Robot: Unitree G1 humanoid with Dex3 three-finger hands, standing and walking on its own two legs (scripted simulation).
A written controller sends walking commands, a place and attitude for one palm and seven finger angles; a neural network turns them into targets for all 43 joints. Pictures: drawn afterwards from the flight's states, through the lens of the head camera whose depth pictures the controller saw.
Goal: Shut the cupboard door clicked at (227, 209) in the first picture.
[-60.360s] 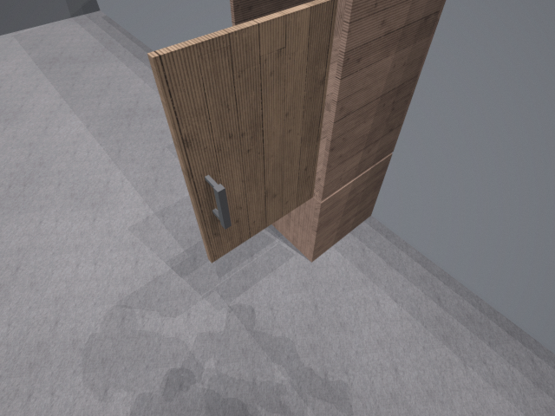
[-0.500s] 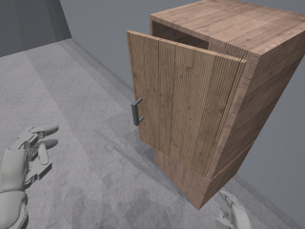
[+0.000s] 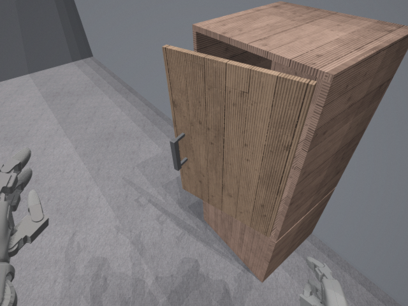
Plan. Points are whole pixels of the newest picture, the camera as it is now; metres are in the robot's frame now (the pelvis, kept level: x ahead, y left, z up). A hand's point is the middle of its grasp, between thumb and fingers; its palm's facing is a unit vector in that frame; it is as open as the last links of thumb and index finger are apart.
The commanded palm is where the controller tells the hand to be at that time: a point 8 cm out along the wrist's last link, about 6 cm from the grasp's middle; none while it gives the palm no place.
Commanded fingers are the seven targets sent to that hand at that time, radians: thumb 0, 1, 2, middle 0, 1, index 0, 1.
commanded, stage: step back with the hand held close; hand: left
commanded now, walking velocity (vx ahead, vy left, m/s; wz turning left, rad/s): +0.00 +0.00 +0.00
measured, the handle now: (179, 151) +0.62 +0.16 -0.09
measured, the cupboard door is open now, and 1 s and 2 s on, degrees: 16 16 16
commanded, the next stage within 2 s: stop stepping back and stand still in 1.52 s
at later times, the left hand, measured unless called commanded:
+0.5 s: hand (24, 223) +0.18 +0.29 +0.16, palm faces +0.37 -0.78 -0.51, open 7.4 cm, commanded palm +0.12 +0.33 +0.18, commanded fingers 0.00 0.90 0.90 -0.20 -0.30 -0.20 -0.30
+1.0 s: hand out of the picture +0.09 +0.29 +0.17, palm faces +0.50 -0.74 -0.45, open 7.4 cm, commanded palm +0.02 +0.32 +0.18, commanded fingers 0.00 0.90 0.90 -0.20 -0.30 -0.20 -0.30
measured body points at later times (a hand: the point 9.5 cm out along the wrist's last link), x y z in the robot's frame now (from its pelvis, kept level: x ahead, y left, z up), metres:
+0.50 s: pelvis -0.03 +0.03 +0.00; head -0.02 +0.02 +0.45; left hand +0.15 +0.33 +0.19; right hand +0.14 -0.22 -0.09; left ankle +0.00 +0.13 -0.74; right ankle -0.05 -0.12 -0.74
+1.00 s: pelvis -0.11 +0.01 -0.02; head -0.10 +0.02 +0.43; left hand +0.05 +0.33 +0.19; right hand +0.07 -0.22 -0.09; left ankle +0.00 +0.13 -0.73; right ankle -0.05 -0.12 -0.74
